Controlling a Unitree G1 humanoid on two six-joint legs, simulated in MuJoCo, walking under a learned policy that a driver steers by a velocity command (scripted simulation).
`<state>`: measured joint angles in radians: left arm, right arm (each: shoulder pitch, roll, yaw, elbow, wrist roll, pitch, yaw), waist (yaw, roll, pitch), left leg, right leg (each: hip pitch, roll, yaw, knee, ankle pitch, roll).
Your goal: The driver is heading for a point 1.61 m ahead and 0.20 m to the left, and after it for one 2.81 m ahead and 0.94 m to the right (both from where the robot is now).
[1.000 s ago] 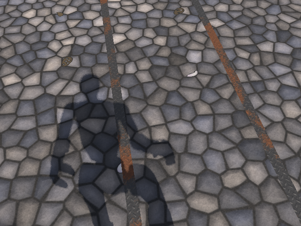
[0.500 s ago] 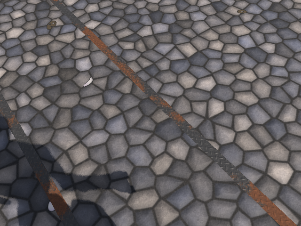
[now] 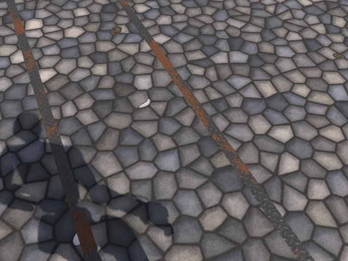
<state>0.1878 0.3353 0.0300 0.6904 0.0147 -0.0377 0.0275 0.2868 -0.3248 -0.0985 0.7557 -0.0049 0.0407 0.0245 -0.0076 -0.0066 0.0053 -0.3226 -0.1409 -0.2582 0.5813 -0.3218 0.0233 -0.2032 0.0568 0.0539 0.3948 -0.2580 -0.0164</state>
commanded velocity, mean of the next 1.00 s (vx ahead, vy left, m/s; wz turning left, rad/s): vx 0.92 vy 0.00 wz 0.26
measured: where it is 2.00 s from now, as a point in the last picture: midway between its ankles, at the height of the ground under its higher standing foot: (120, 54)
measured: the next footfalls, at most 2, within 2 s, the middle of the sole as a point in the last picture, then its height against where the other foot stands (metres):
left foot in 0.42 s outside the picture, level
right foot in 0.88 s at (103, 178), level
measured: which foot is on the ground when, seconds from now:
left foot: up 0.00-0.40, down 0.42-0.88, up 0.90-1.00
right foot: down 0.00-0.42, up 0.44-0.86, down 0.88-1.00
